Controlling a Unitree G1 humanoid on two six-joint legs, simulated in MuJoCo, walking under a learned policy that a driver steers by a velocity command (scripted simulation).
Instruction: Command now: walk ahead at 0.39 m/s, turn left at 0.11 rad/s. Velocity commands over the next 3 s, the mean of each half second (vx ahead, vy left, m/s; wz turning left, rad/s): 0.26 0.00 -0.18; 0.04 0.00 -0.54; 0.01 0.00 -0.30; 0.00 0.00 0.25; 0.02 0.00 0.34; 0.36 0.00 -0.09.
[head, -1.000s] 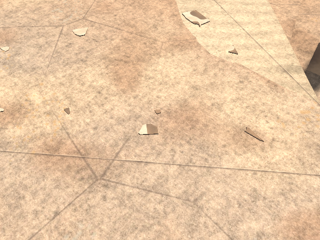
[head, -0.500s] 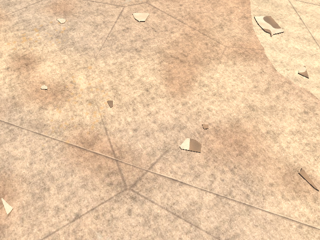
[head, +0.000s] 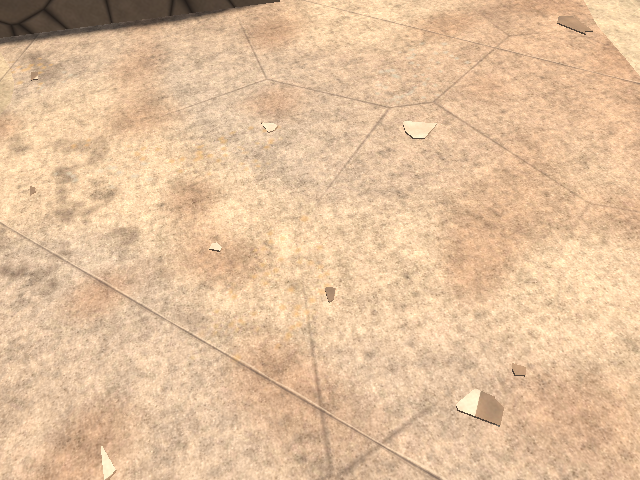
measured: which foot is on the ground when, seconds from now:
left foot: up 0.00-0.20, down 0.22-0.66, up 0.68-1.00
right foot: down 0.00-0.24, up 0.26-0.64, down 0.66-1.00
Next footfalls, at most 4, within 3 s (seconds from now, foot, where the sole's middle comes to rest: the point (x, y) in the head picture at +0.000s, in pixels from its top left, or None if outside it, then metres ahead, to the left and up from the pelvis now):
0.22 left None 0.22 0.16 -0.79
0.66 right None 0.27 -0.10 -0.79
1.10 left None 0.34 0.12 -0.79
1.44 right None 0.19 -0.10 -0.79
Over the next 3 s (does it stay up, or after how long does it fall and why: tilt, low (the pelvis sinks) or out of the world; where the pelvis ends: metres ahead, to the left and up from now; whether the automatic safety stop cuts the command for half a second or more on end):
stays up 0.44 0.05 -0.01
